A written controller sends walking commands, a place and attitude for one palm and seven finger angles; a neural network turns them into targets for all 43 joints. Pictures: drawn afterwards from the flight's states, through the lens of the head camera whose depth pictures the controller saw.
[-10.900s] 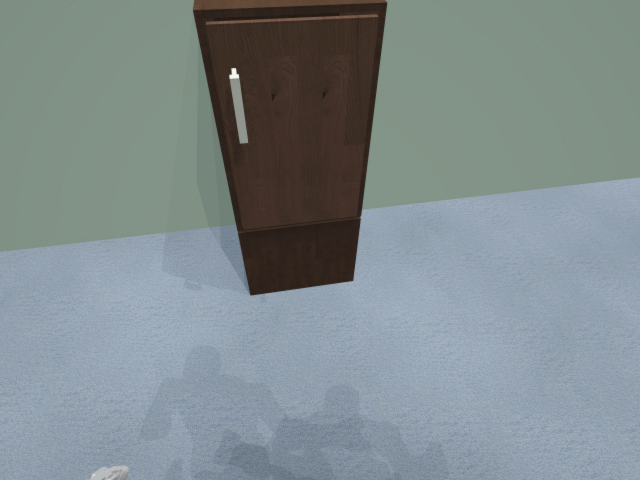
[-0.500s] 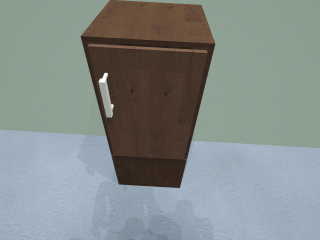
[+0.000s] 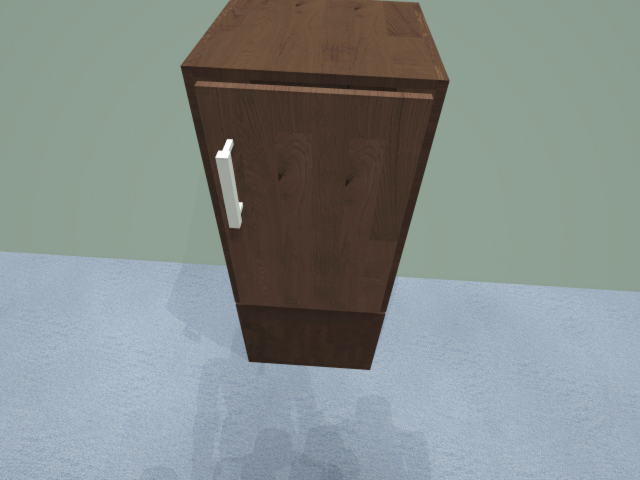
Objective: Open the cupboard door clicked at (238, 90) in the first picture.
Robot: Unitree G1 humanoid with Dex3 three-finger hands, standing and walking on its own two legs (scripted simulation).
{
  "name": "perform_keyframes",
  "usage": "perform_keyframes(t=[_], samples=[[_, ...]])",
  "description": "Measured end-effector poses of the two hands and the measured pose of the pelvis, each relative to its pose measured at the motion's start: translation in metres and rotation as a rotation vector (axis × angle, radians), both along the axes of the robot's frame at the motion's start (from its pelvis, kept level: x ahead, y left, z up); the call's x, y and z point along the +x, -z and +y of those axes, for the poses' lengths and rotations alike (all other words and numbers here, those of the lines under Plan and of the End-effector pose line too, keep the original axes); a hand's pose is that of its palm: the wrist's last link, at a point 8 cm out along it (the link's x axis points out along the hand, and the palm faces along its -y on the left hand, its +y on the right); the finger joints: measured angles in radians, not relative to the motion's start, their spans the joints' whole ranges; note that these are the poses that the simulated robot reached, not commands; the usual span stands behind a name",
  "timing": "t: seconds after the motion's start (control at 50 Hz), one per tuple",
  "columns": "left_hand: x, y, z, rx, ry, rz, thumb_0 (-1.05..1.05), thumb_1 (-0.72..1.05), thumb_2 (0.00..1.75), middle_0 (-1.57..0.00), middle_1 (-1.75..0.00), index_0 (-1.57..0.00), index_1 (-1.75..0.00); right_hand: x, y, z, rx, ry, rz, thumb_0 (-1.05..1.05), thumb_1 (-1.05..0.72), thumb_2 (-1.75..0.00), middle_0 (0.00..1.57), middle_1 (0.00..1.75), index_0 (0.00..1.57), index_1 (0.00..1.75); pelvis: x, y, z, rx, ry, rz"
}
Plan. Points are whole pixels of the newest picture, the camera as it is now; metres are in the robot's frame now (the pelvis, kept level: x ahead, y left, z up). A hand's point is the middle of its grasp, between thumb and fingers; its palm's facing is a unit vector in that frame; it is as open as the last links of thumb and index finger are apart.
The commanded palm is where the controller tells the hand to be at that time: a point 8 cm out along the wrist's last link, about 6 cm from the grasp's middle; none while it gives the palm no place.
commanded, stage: shuffle to correct the standing spot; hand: left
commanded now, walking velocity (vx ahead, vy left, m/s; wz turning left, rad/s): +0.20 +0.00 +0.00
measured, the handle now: (232, 185) +0.58 +0.20 +0.03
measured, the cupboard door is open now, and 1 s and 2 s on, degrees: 0 0 0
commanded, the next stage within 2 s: come to a stop and stand still in 0.06 s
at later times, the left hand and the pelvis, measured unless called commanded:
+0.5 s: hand out of the picture +0.06 +0.17 -0.18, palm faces +0.05 -0.98 -0.18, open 7.4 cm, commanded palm none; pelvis +0.06 +0.01 -0.01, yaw +0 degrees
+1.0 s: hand out of the picture +0.07 +0.18 -0.18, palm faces +0.03 -0.98 -0.19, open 7.3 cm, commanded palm none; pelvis +0.05 +0.01 +0.00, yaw +0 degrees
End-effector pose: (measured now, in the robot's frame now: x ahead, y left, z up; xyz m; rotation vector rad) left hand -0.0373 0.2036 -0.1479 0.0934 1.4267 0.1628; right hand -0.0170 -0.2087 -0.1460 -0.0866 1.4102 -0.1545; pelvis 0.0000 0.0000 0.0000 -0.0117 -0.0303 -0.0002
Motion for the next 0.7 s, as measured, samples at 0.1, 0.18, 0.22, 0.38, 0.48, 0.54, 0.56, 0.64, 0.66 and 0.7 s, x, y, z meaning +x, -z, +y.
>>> perform_keyframes(t=[0.1, 0.18, 0.22, 0.38, 0.48, 0.54, 0.56, 0.64, 0.66, 0.7], samples=[[-0.006, -0.004, -0.001, -0.004, -0.019, 0.019, 0.0, 0.91, 0.9, -0.2, -0.3, -0.2, -0.3, 0.007, -0.002, -0.001, -0.002, -0.004, -0.005, 0.01, -0.9, -0.9, 0.2, 0.3, 0.2, 0.3, 0.006, -0.003, 0.001, -0.004, -0.001, 0.012], [-0.008, -0.005, -0.003, -0.014, -0.04, 0.037, 0.0, 0.91, 0.9, -0.2, -0.3, -0.2, -0.3, 0.014, -0.003, -0.004, -0.011, -0.005, -0.002, 0.01, -0.9, -0.9, 0.2, 0.3, 0.2, 0.3, 0.012, -0.003, 0.001, -0.002, -0.003, 0.024], [-0.007, -0.004, -0.003, -0.018, -0.031, 0.048, 0.0, 0.91, 0.9, -0.2, -0.3, -0.2, -0.3, 0.017, -0.003, -0.005, -0.014, -0.012, 0.001, 0.01, -0.9, -0.9, 0.2, 0.3, 0.2, 0.3, 0.015, -0.002, 0.001, -0.003, -0.005, 0.025], [0.031, 0.014, 0.01, 0.002, 0.006, 0.008, 0.0, 0.91, 0.9, -0.2, -0.3, -0.2, -0.3, 0.053, 0.002, -0.013, -0.063, -0.015, -0.084, 0.01, -0.91, -0.9, 0.2, 0.3, 0.2, 0.3, 0.041, 0.012, 0.004, -0.008, -0.011, 0.013], [0.079, 0.009, 0.015, 0.02, 0.019, -0.092, 0.0, 0.91, 0.9, -0.2, -0.3, -0.2, -0.3, 0.088, -0.001, -0.012, -0.069, -0.03, -0.135, 0.01, -0.91, -0.9, 0.2, 0.3, 0.2, 0.3, 0.061, 0.009, 0.006, -0.006, -0.007, 0.024], [0.102, 0.004, 0.018, 0.035, 0.027, -0.13, 0.0, 0.92, 0.9, -0.2, -0.3, -0.2, -0.3, 0.104, -0.004, -0.015, -0.078, -0.037, -0.155, 0.01, -0.92, -0.9, 0.2, 0.3, 0.2, 0.3, 0.068, 0.007, 0.006, -0.003, -0.005, 0.025], [0.108, 0.003, 0.02, 0.042, 0.029, -0.136, 0.01, 0.92, 0.9, -0.2, -0.3, -0.2, -0.3, 0.108, -0.005, -0.016, -0.079, -0.038, -0.16, 0.01, -0.93, -0.9, 0.2, 0.3, 0.2, 0.3, 0.07, 0.007, 0.006, -0.003, -0.004, 0.025], [0.124, 0.001, 0.026, 0.057, 0.041, -0.154, 0.01, 0.92, 0.9, -0.2, -0.3, -0.2, -0.3, 0.119, -0.006, -0.017, -0.083, -0.038, -0.169, 0.01, -0.92, -0.9, 0.2, 0.3, 0.2, 0.3, 0.074, 0.006, 0.006, -0.001, -0.002, 0.019], [0.126, 0.0, 0.027, 0.06, 0.043, -0.157, 0.01, 0.92, 0.9, -0.2, -0.3, -0.2, -0.3, 0.121, -0.006, -0.017, -0.083, -0.038, -0.169, 0.01, -0.92, -0.9, 0.2, 0.3, 0.2, 0.3, 0.074, 0.006, 0.006, -0.001, -0.001, 0.017], [0.13, 0.0, 0.029, 0.062, 0.046, -0.161, 0.01, 0.92, 0.9, -0.2, -0.3, -0.2, -0.3, 0.122, -0.006, -0.016, -0.083, -0.037, -0.165, 0.01, -0.92, -0.9, 0.2, 0.3, 0.2, 0.3, 0.074, 0.006, 0.006, -0.001, 0.0, 0.012]])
